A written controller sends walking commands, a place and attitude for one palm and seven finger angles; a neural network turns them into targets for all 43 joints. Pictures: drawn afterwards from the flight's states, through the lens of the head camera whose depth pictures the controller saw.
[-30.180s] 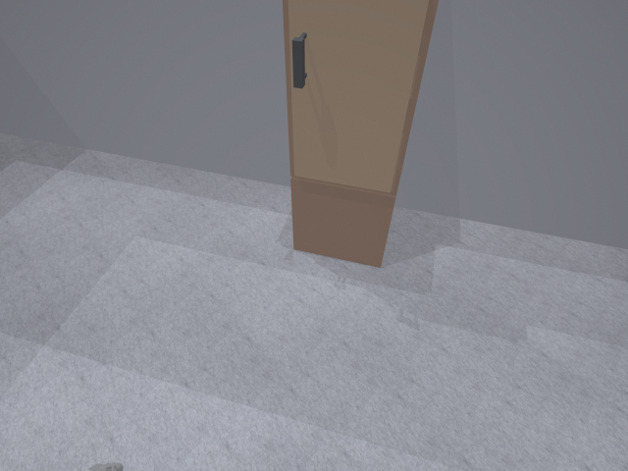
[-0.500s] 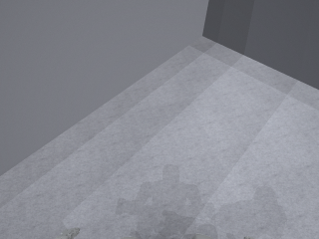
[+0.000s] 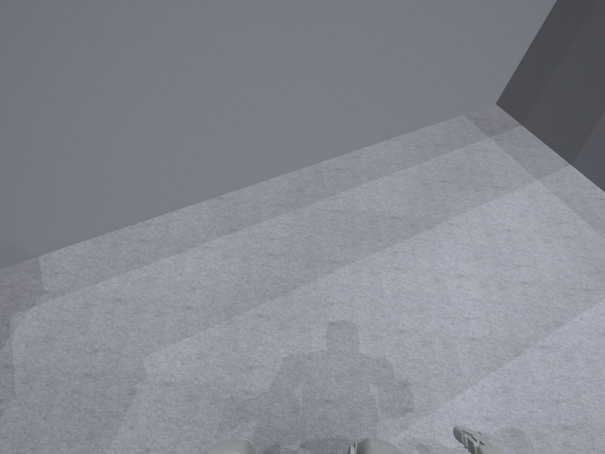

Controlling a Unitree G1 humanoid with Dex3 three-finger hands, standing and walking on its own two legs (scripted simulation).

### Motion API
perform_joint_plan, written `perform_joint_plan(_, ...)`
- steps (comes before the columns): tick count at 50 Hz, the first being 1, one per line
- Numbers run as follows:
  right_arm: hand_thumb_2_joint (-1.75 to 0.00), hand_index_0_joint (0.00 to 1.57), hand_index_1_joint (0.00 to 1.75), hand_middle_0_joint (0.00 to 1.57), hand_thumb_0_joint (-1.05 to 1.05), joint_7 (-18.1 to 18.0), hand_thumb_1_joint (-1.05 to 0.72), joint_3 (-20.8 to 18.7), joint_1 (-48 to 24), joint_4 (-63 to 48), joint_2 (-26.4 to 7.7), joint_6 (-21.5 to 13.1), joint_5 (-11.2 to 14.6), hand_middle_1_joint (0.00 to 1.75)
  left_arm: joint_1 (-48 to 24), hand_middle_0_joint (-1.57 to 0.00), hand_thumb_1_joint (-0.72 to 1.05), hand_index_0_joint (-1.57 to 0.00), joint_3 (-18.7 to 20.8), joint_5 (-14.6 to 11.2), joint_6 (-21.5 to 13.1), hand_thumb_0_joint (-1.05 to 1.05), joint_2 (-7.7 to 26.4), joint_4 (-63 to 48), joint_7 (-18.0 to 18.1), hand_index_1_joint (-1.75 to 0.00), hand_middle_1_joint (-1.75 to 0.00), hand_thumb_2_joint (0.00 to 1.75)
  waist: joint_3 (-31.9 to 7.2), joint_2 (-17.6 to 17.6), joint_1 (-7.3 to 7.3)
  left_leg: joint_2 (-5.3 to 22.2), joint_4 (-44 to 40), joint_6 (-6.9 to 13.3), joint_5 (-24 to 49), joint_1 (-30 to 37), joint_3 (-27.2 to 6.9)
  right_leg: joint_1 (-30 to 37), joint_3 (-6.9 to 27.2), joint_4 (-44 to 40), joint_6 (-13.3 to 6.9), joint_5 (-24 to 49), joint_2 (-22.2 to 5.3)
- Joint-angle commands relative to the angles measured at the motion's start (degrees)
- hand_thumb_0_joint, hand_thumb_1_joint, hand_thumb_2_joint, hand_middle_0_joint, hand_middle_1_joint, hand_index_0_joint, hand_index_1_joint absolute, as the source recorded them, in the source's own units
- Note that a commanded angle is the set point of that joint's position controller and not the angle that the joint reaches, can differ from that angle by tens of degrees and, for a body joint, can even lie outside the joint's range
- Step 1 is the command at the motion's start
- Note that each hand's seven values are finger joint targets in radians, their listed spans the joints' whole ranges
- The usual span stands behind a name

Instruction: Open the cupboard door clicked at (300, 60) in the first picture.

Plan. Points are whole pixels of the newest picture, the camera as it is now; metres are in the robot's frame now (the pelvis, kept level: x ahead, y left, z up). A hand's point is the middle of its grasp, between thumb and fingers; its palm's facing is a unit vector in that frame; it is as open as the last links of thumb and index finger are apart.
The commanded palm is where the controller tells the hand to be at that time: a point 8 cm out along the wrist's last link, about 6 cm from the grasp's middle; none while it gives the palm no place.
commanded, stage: turn to face it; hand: left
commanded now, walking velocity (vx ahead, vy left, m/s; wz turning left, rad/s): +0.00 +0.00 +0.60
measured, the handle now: out of the picture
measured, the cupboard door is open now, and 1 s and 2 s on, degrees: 48 48 48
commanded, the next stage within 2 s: none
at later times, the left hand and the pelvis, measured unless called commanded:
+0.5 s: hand out of the picture +0.07 +0.15 -0.13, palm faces +0.26 -0.93 -0.27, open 7.3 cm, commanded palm none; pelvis +0.02 -0.06 +0.02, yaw +18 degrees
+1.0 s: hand out of the picture -0.03 +0.21 -0.15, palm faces +0.59 -0.76 -0.26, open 7.3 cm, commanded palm none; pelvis +0.03 -0.02 +0.02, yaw +35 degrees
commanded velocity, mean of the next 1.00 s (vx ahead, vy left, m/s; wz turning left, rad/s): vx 0.00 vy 0.00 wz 0.60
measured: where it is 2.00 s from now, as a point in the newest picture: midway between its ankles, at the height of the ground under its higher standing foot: outside the picture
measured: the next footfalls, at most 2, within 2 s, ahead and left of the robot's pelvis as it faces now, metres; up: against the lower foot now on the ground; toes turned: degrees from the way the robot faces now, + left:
right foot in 0.34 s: +0.06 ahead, -0.16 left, +0.00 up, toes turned +9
left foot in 0.76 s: +0.02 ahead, +0.08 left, +0.00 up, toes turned +34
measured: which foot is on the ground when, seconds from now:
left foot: down 0.00-0.34, up 0.36-0.74, down 0.76-1.00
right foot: up 0.00-0.32, down 0.34-0.76, up 0.78-1.00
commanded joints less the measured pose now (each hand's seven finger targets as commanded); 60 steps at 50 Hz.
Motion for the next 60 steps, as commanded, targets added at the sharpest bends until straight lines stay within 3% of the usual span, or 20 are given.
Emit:
perform_joint_plan(1,-0.90,0.20,0.30,0.20,0.00,-1.91,-0.90,-2.75,3.42,-2.79,-12.07,-0.70,0.07,0.30,-2.98,-0.20,0.90,-0.20,1.47,0.12,-1.71,0.00,4.24,-5.37,-0.77,-0.30,-0.30,0.90,-8.00,11.00,-1.31,15.14,-19.14,5.32,19.39,7.70,-17.66,-8.45,6.67,7.35,0.47,7.60,0.82)
perform_joint_plan(10,-0.90,0.20,0.30,0.20,0.00,-1.57,-0.90,-3.32,6.51,-1.32,-11.94,-0.51,-0.27,0.30,-5.81,-0.20,0.90,-0.20,1.05,-0.16,-2.11,0.00,2.99,-7.11,-0.62,-0.30,-0.30,0.90,-8.44,12.12,-2.25,12.69,-17.94,5.91,18.79,8.42,-21.71,-3.33,5.44,-10.24,0.26,6.95,5.05)
perform_joint_plan(15,-0.90,0.20,0.30,0.20,0.00,-1.57,-0.90,-3.83,3.52,-2.43,-11.44,0.16,0.16,0.30,0.03,-0.20,0.90,-0.20,1.21,-0.70,-3.31,0.00,3.50,-6.08,-0.13,-0.30,-0.30,0.90,-10.71,11.19,0.73,9.31,-11.48,3.23,20.29,1.02,-24.21,13.95,3.96,-32.77,-1.15,15.10,7.80)
perform_joint_plan(16,-0.90,0.20,0.30,0.20,0.00,-1.26,-0.90,-3.63,3.35,-2.88,-9.53,0.07,0.71,0.30,2.93,-0.20,0.90,-0.20,1.79,-0.33,-4.04,0.00,6.45,-5.69,0.25,-0.30,-0.30,0.90,-12.04,5.45,2.18,6.04,-6.55,0.18,12.78,-5.02,-21.92,22.83,8.41,-41.18,-2.09,19.19,2.78)
perform_joint_plan(17,-0.90,0.20,0.30,0.20,0.00,-0.90,-0.90,-3.09,4.41,-3.92,-5.22,-0.04,1.15,0.30,4.32,-0.20,0.90,-0.20,2.86,0.63,-4.55,0.00,11.64,-5.51,0.84,-0.30,-0.30,0.90,-12.62,-11.88,2.49,-3.23,7.07,-4.93,-8.27,-16.07,-10.64,29.17,24.40,-45.81,-7.91,23.60,-13.69)
perform_joint_plan(18,-0.90,0.20,0.30,0.20,0.00,-0.72,-0.90,-3.25,3.97,-4.30,-6.64,0.13,0.44,0.30,2.95,-0.20,0.90,-0.20,2.11,0.46,-4.15,0.00,12.82,-6.07,0.76,-0.30,-0.30,0.90,-10.10,-11.18,2.11,-3.26,21.75,-5.48,-18.00,-15.93,-8.47,20.60,25.45,-44.82,-12.96,29.40,-21.22)
perform_joint_plan(21,-0.90,0.20,0.30,0.20,0.00,-0.16,-0.90,-3.16,4.66,-1.20,-5.94,1.76,0.35,0.30,-3.56,-0.20,0.90,-0.20,0.66,-0.28,-4.29,0.00,5.83,-6.92,0.99,-0.30,-0.30,0.90,-6.64,-8.81,-2.01,1.41,35.06,-6.97,-7.12,-16.28,-8.53,16.80,10.96,-40.75,-10.43,42.11,-11.15)
perform_joint_plan(23,-0.90,0.20,0.30,0.20,0.00,0.23,-0.90,-2.55,3.58,-0.84,-5.12,1.99,0.46,0.30,-2.42,-0.20,0.90,-0.20,0.33,-0.26,-4.70,0.00,4.89,-6.81,0.89,-0.30,-0.30,0.90,-6.24,-7.93,-1.85,1.79,33.33,-7.70,-4.21,-15.80,-6.22,18.16,5.17,-39.74,-9.17,48.17,-9.11)
perform_joint_plan(32,-0.90,0.20,0.30,0.20,0.00,0.78,-0.90,-0.95,-4.03,-2.81,-3.24,1.35,0.81,0.30,4.83,-0.20,0.90,-0.20,1.97,0.56,-4.34,0.00,8.70,-4.21,0.69,-0.30,-0.30,0.90,-7.23,-8.90,2.21,1.12,7.99,-6.36,-7.24,-8.36,1.11,24.20,-0.49,-34.84,-10.13,55.47,-12.51)
perform_joint_plan(34,-0.90,0.20,0.30,0.20,0.00,0.68,-0.90,-0.98,-3.11,-3.15,-3.88,0.99,0.84,0.30,4.63,-0.20,0.90,-0.20,2.28,0.58,-4.22,0.00,9.46,-4.11,0.47,-0.30,-0.30,0.90,-7.89,-9.72,1.51,0.23,2.83,-5.41,-5.58,-3.90,2.28,22.30,-1.10,-32.52,-9.49,55.41,-12.98)
perform_joint_plan(36,-0.90,0.20,0.30,0.20,0.00,0.52,-0.90,-1.60,2.72,-2.24,-5.96,0.43,0.45,0.30,2.50,-0.20,0.90,-0.20,2.47,0.12,-4.27,0.00,9.83,-4.40,0.14,-0.30,-0.30,0.90,-10.87,-6.01,-2.33,-0.30,-8.54,-4.14,3.68,7.34,2.36,17.59,-4.69,-22.98,-6.44,52.12,-11.85)
perform_joint_plan(37,-0.90,0.20,0.30,0.20,0.00,0.25,-0.90,-2.79,7.76,-1.33,-10.84,-0.13,0.00,0.30,1.98,-0.20,0.90,-0.20,2.30,-0.37,-4.08,0.00,8.49,-5.69,-0.28,-0.30,-0.30,0.90,-15.20,4.06,-5.25,7.08,-11.71,-0.48,18.90,20.03,-6.35,6.65,-6.98,-11.37,-3.01,38.22,-8.53)
perform_joint_plan(38,-0.90,0.20,0.30,0.20,0.00,-0.21,-0.90,-4.67,12.27,-0.79,-17.85,-0.31,-0.19,0.30,-0.29,-0.20,0.90,-0.20,0.97,-0.73,-3.78,0.00,4.06,-8.59,-0.74,-0.30,-0.30,0.90,-16.41,21.73,-7.55,24.34,-13.52,9.31,45.07,27.08,-29.50,-10.30,-5.23,3.41,0.92,-7.18,0.59)
perform_joint_plan(39,-0.90,0.20,0.30,0.20,0.00,-0.65,-0.90,-4.33,14.66,0.48,-18.27,0.03,0.42,0.30,-3.67,-0.20,0.90,-0.20,0.85,-0.03,-2.64,0.00,5.52,-9.73,0.02,-0.30,-0.30,0.90,-17.07,14.62,-7.86,26.25,-13.54,11.87,41.98,24.03,-28.51,-11.15,3.31,7.65,-0.21,-9.00,0.65)
perform_joint_plan(43,-0.90,0.20,0.30,0.20,0.00,-2.03,-0.90,-2.68,3.85,-2.74,-12.50,-0.68,0.01,0.30,-3.42,-0.20,0.90,-0.20,1.39,0.08,-1.95,0.00,4.67,-5.97,-0.71,-0.30,-0.30,0.90,-7.73,10.31,-2.21,15.66,-17.75,6.22,26.72,10.10,-19.00,-9.68,6.47,8.27,0.37,6.00,0.76)
perform_joint_plan(45,-0.90,0.20,0.30,0.20,0.00,-1.93,-0.90,-2.30,2.74,-2.78,-11.92,-0.98,0.18,0.30,-1.07,-0.20,0.90,-0.20,1.45,0.10,-1.68,0.00,4.57,-5.10,-0.86,-0.30,-0.30,0.90,-7.91,10.59,-0.78,13.64,-18.23,5.35,25.29,9.30,-16.63,-7.88,6.27,5.41,0.62,8.51,1.42)
perform_joint_plan(53,-0.90,0.20,0.30,0.20,0.00,-1.65,-0.90,-3.22,5.79,-1.75,-11.98,-0.60,-0.19,0.30,-5.76,-0.20,0.90,-0.20,0.94,-0.12,-2.15,0.00,3.43,-7.71,-0.71,-0.30,-0.30,0.90,-8.80,11.95,-2.16,12.04,-16.73,6.01,23.51,10.11,-21.78,-3.62,5.45,-10.29,0.53,6.99,5.10)
perform_joint_plan(58,-0.90,0.20,0.30,0.20,0.00,-1.74,-0.90,-3.80,3.26,-2.44,-11.53,0.08,0.14,0.30,-1.02,-0.20,0.90,-0.20,1.12,-0.69,-3.18,0.00,3.69,-7.06,-0.20,-0.30,-0.30,0.90,-10.22,13.07,0.34,9.48,-11.11,3.82,25.32,3.01,-24.81,11.79,4.13,-29.17,-0.77,13.71,7.99)
perform_joint_plan(59,-0.90,0.20,0.30,0.20,0.00,-1.61,-0.90,-3.66,2.79,-2.75,-10.19,0.01,0.52,0.30,1.65,-0.20,0.90,-0.20,1.51,-0.58,-3.83,0.00,5.11,-6.52,0.05,-0.30,-0.30,0.90,-11.36,9.03,1.89,6.91,-7.63,1.40,20.13,-0.69,-23.60,18.88,5.69,-37.97,-1.26,19.49,5.77)
perform_joint_plan(60,-0.90,0.20,0.30,0.20,0.00,-1.24,-0.90,-3.30,4.20,-3.34,-6.86,-0.11,1.16,0.30,3.24,-0.20,0.90,-0.20,2.52,0.23,-4.45,0.00,9.48,-6.15,0.62,-0.30,-0.30,0.90,-12.72,-3.83,2.21,0.85,2.08,-2.67,3.94,-11.36,-16.74,28.56,16.97,-43.31,-4.90,23.21,-6.73)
